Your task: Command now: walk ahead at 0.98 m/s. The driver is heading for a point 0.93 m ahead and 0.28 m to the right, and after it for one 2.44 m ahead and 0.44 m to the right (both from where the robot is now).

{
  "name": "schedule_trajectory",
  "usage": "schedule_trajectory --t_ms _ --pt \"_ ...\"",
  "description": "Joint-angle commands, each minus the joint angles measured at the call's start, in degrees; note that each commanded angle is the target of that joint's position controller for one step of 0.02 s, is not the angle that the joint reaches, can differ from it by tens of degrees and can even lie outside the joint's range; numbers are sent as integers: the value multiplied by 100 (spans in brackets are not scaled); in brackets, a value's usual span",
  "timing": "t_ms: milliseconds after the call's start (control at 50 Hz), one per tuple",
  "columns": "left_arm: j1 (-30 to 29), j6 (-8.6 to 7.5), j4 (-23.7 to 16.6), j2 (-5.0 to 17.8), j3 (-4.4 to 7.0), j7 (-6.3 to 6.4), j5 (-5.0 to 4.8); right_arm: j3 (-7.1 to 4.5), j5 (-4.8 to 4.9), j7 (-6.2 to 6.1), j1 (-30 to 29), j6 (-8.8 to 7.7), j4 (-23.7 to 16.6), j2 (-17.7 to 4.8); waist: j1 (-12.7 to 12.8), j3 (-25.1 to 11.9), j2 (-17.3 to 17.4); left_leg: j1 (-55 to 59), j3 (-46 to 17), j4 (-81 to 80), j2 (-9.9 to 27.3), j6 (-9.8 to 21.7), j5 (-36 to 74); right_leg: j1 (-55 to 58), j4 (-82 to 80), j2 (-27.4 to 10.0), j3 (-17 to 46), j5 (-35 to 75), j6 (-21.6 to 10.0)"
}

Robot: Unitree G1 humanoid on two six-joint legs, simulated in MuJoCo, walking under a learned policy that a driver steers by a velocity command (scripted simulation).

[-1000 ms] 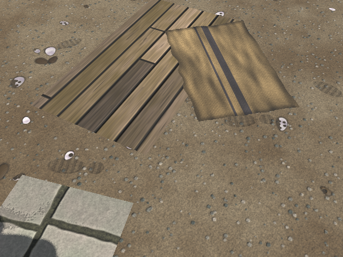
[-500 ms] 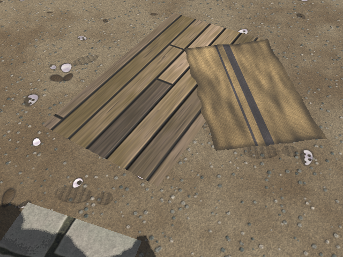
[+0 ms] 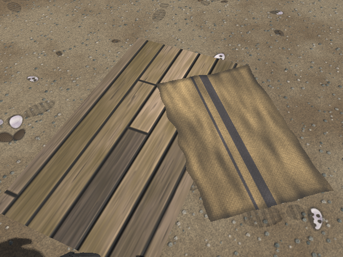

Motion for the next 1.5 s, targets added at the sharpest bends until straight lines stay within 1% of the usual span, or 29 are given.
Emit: schedule_trajectory --t_ms 20,80,120,140,160,180,200,240,300,400,520,580,600,620,640,680,760,960,1040,1060,1080,1100,1120,1160,1220,1300,1400,1460,1500 --pt "-730 -53 -449 199 -47 -9 -79 -64 35 -77 -69 -148 -312 -801 189 932 186 -1105 -373 -946 1432 312 3941 1241 -1041 419 -443 546 -147" --pt "-393 -63 -414 515 48 107 -53 -96 -105 -190 20 -39 -245 -1162 471 254 676 272 -229 353 1669 148 7266 1811 -1328 1051 -632 -427 -347" --pt "1405 -58 86 929 239 257 -70 -176 -261 -303 -216 137 -233 -1420 1339 -723 922 288 -199 2667 1816 157 7758 3498 -1446 1235 -397 -1198 -543" --pt "2505 -38 406 1172 365 359 9 -189 -270 -305 -502 176 -313 -1385 1861 -1173 820 -632 -119 4312 1635 196 6597 4866 -1509 851 -59 -1599 -694" --pt "3066 -18 496 1645 509 444 176 -42 -175 -195 -366 128 -545 -634 1627 -1734 -302 -2578 -126 6627 932 200 2652 6417 -1328 -639 1821 -3251 -1014" --pt "2811 -17 520 1605 546 318 172 4 164 -79 151 6 -677 -384 1040 -2303 -1454 -4415 -894 8088 105 130 -852 7314 -2557 -1579 5054 -4153 -1643" --pt "2237 -48 521 1198 507 242 71 -56 108 -150 -662 -15 -849 -799 991 -1331 -549 -5026 -1059 7916 642 312 -189 6618 -2951 -1205 4426 -4119 -1354" --pt "1783 -155 628 565 362 204 76 -27 -4 -102 -1345 -3 -1015 -676 644 -248 438 -4755 -997 7189 1040 305 339 4853 -3258 -834 2967 -2939 -1055" --pt "1912 -287 898 330 234 276 -40 69 -257 93 -1350 246 -1145 -307 140 259 104 -4415 -937 6543 1386 56 331 3564 -3715 -346 2011 -2621 -779" --pt "2414 -427 994 470 201 208 -195 170 -296 209 -3195 246 -1912 -460 408 969 193 -4561 -128 4230 1425 -240 1932 2900 -4240 327 854 -390 -665" --pt "2731 -408 992 1219 308 297 -204 139 -172 111 -3704 191 -2215 -837 496 435 -127 -3246 36 2266 713 -100 2372 4629 -3751 -64 1038 2885 -561" --pt "2450 -244 949 1539 394 383 -44 -141 -173 -139 -1241 142 -1565 -1448 -732 -1035 -442 -607 -302 2159 703 23 1220 4345 -463 84 1068 3042 -348" --pt "2454 -246 757 1008 298 375 6 -286 -322 -264 -202 147 -1437 -1927 -956 -1860 37 747 -1521 2456 1948 43 -515 3227 1484 390 953 1169 -382" --pt "3342 -235 512 -25 91 327 -396 -373 -567 -204 -451 140 -1463 -2246 -96 -2642 1857 2081 -4524 1448 3569 556 -1977 1146 3504 1099 837 -3351 -220" --pt "2726 -211 423 680 194 388 -372 -368 -402 -121 -868 182 -1554 -1755 -198 -2260 1321 1526 -5005 718 3282 471 -2591 579 3821 829 946 -2896 -371" --pt "1863 -115 332 752 242 322 -245 -224 -351 -80 -1501 121 -1467 -1018 -18 -691 315 -153 -2929 612 2802 248 -934 502 3332 333 824 -2009 -321" --pt "1506 242 -6 225 186 109 -39 -100 -111 -56 -1202 1 -971 -532 439 0 634 -1252 -910 298 2327 -140 767 553 3059 -78 687 -1848 -201" --pt "-145 281 -769 589 68 -163 -45 -176 -94 -250 -799 -46 -828 -1286 658 593 436 -727 1438 431 1862 -608 6363 1446 -96 802 -920 -205 -592" --pt "2945 276 102 1367 471 95 -79 -356 -207 -346 -1440 332 -1186 -1818 2146 -926 654 -1284 1052 4783 2227 -355 7278 4793 -509 1326 -383 -1635 -1079" --pt "2852 346 142 1564 685 234 -278 -384 -165 -253 -1700 364 -1253 -1642 2089 -747 -313 -2575 995 7209 1116 -447 2552 5579 -1158 1030 468 -2072 -1267" --pt "2115 360 0 2070 680 232 -151 -128 -312 -170 -1208 252 -1725 -720 800 -459 -1197 -4677 387 8841 608 -619 -1246 6024 -817 118 2481 -81 -1690" --pt "2233 424 -235 2318 762 263 5 -72 -158 -147 -1424 82 -2282 -864 979 -1657 -944 -5684 -736 9130 489 -693 -1108 6932 -2380 -655 4728 -2387 -2658" --pt "2179 396 -202 1864 708 332 22 -75 -190 -147 -1798 -47 -2241 -1138 938 -725 128 -6090 -938 8467 874 -661 -773 6132 -3277 -804 5069 -3367 -2305" --pt "1859 245 -94 1485 585 380 -51 -43 -324 -158 -2028 26 -2224 -1088 371 150 724 -5381 -970 7370 1228 -737 -484 4412 -3301 -319 4102 -2458 -1834" --pt "1635 -41 -136 1117 412 400 -120 43 -443 -77 -1803 385 -2133 -867 11 304 834 -4305 -741 6043 1631 -940 -227 2809 -3479 251 2751 -1784 -1536" --pt "2207 -263 86 1054 390 241 -194 180 -188 66 -2958 367 -2477 -597 618 556 290 -3903 -182 3717 1575 -551 2109 2850 -3809 746 1362 74 -874" --pt "2603 -358 313 1301 373 304 -93 116 -54 129 -3509 315 -2560 -787 907 471 -67 -3912 169 2308 1012 76 2837 4844 -4073 220 702 2123 -336" --pt "2452 -242 336 1566 399 498 110 -65 -63 113 -2690 340 -2304 -1198 315 -235 -534 -3204 349 2385 245 300 1709 5797 -2649 -91 269 5241 -4" --pt "1805 -69 152 1689 444 591 255 -256 -61 39 -404 411 -1571 -1506 -841 -1063 -575 -1349 297 2330 89 527 1143 5253 192 -110 -67 5673 125"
